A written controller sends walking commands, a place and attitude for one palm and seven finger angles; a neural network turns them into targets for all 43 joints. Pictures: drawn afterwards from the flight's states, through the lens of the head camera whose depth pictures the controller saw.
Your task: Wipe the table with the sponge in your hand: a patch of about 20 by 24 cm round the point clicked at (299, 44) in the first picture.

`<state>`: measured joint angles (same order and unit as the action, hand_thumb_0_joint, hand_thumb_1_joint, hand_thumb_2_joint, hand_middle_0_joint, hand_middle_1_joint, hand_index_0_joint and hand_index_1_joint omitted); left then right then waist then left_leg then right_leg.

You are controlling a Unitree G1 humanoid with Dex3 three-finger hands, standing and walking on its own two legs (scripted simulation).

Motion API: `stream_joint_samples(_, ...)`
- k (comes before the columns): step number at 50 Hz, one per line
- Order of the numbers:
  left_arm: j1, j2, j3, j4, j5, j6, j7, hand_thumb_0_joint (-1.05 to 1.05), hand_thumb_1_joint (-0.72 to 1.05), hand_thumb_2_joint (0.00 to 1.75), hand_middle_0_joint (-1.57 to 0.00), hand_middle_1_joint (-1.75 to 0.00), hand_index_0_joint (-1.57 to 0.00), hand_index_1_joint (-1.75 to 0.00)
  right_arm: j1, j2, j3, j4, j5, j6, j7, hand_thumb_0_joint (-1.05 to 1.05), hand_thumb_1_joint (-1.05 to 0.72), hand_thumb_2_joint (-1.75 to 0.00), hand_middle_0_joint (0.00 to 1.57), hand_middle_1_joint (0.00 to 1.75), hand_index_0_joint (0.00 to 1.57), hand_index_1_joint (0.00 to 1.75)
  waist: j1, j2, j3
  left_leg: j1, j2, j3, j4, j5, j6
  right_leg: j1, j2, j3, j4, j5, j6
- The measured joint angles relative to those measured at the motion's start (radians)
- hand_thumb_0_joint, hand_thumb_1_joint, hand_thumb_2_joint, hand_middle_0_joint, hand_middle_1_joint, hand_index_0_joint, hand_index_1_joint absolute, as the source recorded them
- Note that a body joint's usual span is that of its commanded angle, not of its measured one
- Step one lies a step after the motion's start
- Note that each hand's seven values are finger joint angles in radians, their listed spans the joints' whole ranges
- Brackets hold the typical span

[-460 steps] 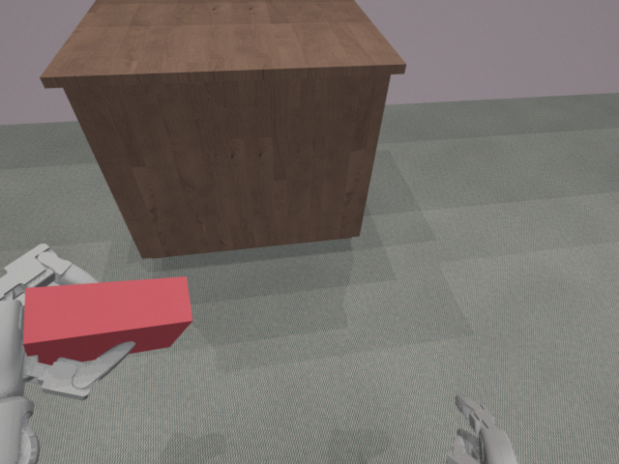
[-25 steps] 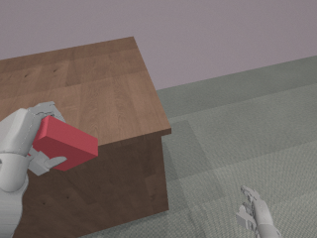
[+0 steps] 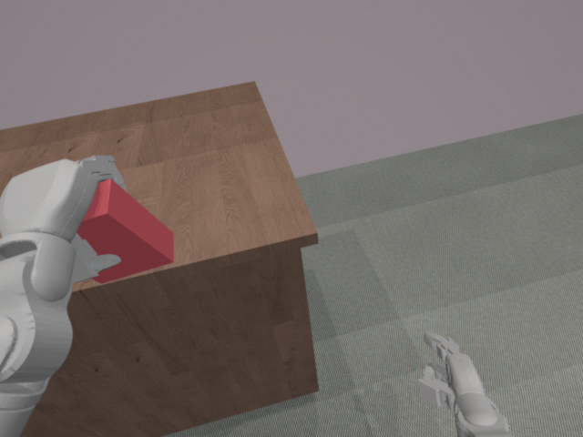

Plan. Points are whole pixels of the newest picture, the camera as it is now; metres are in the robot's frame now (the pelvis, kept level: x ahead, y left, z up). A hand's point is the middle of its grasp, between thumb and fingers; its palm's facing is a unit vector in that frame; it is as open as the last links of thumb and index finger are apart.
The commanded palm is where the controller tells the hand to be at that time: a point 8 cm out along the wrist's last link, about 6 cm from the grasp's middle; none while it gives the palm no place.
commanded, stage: turn the palm down, sponge in hand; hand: left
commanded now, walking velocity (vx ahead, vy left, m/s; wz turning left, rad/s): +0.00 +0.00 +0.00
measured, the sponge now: (117, 244) +0.26 +0.27 +0.18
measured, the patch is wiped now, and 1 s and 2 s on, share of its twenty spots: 0.00 0.00 0.00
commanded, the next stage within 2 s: move the sponge above the wiping area in 0.60 s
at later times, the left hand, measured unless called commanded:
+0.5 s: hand (106, 210) +0.26 +0.25 +0.24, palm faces +0.34 -0.02 -0.94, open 9.2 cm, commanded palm +0.20 +0.26 +0.30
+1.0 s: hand (93, 205) +0.27 +0.29 +0.23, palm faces +0.30 -0.02 -0.95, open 9.2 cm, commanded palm +0.22 +0.28 +0.29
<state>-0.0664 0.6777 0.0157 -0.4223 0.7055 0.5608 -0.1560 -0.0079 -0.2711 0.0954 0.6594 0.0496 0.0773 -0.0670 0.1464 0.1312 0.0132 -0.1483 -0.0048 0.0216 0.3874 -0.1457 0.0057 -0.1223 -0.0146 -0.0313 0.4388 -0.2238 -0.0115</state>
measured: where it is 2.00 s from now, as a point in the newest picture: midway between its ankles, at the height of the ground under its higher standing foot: outside the picture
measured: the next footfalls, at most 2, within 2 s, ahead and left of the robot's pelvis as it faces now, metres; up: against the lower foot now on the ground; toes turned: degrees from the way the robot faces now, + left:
none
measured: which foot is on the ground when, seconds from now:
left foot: down 0.00-1.00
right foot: down 0.00-1.00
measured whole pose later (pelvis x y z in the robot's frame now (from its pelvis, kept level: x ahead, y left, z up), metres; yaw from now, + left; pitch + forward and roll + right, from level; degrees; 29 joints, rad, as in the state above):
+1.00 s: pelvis +0.01 -0.01 +0.00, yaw +0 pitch -5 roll +1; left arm -0.16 0.65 0.00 -0.25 0.81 0.56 -0.13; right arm -0.02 -0.27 0.08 0.67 0.06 0.08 -0.06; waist 0.14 0.13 0.00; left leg -0.13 0.01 0.02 0.39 -0.16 0.00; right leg -0.10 0.00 -0.03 0.43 -0.24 -0.02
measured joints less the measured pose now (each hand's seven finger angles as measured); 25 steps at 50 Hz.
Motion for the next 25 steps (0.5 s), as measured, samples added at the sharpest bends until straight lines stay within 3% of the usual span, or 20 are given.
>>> stream_joint_samples(8, -0.023, -0.005, 0.053, 0.056, 0.030, 0.006, 0.013, 0.00, -0.42, 1.05, -0.82, -1.40, -0.83, -1.40, 0.004, -0.010, -0.009, -0.002, 0.014, 0.005, 0.013, 0.01, -0.90, -0.89, 0.20, 0.30, 0.20, 0.30, -0.009, 0.023, -0.022, 0.003, 0.014, -0.006, 0.001, -0.002, -0.014, 0.003, 0.014, -0.005, 0.002, -0.004, -0.013)
stream_joint_samples(18, 0.031, -0.040, -0.016, 0.045, 0.053, -0.038, 0.012, 0.00, -0.43, 1.05, -0.82, -1.40, -0.83, -1.40, 0.013, -0.021, -0.024, 0.001, 0.001, -0.017, 0.006, 0.01, -0.90, -0.89, 0.20, 0.30, 0.20, 0.30, -0.009, 0.012, -0.006, 0.006, 0.027, -0.008, 0.018, -0.016, -0.025, 0.002, 0.027, -0.006, 0.025, -0.020, -0.027)
stream_joint_samples(25, 0.000, -0.014, 0.016, 0.045, 0.055, -0.049, 0.044, 0.00, -0.43, 1.05, -0.83, -1.39, -0.83, -1.40, 0.000, -0.017, -0.034, 0.013, 0.002, -0.013, 0.012, 0.01, -0.90, -0.89, 0.20, 0.30, 0.20, 0.30, -0.006, 0.013, -0.013, 0.020, 0.031, -0.004, 0.017, -0.025, -0.030, 0.015, 0.032, -0.002, 0.020, -0.025, -0.030)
